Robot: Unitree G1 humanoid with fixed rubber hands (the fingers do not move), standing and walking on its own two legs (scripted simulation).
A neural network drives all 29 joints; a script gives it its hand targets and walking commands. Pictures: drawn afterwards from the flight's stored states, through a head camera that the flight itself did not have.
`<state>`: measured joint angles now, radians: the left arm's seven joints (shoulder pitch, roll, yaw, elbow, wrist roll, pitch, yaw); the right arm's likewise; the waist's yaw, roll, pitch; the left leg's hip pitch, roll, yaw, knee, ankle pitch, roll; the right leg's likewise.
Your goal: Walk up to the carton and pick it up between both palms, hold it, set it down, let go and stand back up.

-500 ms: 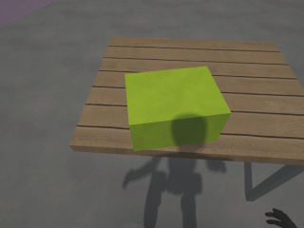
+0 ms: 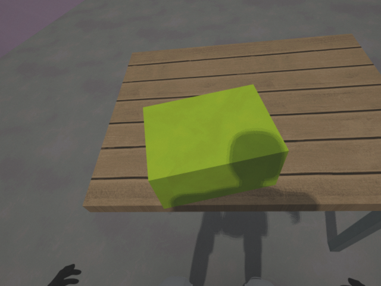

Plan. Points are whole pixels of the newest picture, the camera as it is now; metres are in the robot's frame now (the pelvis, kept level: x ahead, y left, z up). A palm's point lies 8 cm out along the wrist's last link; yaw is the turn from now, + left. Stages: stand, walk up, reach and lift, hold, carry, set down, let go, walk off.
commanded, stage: walk up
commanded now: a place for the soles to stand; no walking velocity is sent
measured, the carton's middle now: (209, 145) +0.46 +0.01 -0.03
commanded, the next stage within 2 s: reach and lift in 1.48 s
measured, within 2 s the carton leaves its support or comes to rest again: neither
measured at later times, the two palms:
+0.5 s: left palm out of the picture +0.10 +0.33 -0.10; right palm out of the picture +0.13 -0.30 -0.07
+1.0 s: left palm out of the picture +0.12 +0.34 -0.08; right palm out of the picture +0.08 -0.31 -0.09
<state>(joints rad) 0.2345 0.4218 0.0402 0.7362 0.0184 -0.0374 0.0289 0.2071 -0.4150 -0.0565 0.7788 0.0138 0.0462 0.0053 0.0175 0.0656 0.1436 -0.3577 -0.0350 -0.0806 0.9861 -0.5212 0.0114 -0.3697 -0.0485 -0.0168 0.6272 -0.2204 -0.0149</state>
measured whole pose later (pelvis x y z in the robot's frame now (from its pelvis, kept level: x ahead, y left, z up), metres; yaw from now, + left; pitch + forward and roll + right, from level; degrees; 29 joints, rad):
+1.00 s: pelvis -0.01 +0.02 +0.01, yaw +0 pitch -2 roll +1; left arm 0.01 0.43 0.03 1.02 0.00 0.02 -0.02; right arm 0.07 -0.41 -0.03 1.04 0.00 0.01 0.00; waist 0.00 -0.02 0.12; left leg -0.14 0.02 -0.02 0.46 -0.29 -0.03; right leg -0.30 -0.04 0.03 0.45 -0.12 0.03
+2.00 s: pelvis +0.00 +0.00 +0.01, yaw +2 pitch -6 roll -1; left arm 0.14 0.33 0.14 0.37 0.07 0.49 0.02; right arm 0.13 -0.38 -0.08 0.74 0.01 -0.09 0.09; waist -0.01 -0.02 0.13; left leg -0.10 0.07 -0.06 0.56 -0.36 -0.06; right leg -0.21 0.00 -0.05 0.53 -0.22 -0.01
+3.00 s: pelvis +0.02 +0.02 +0.02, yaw +0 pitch -4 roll -1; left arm 0.36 0.12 0.02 0.20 -0.02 -0.01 0.15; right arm 0.29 -0.37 -0.05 0.53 0.24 -0.26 0.20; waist 0.03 0.02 0.02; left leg -0.01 0.07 0.00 0.37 -0.30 -0.04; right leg -0.13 0.00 0.00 0.34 -0.14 0.01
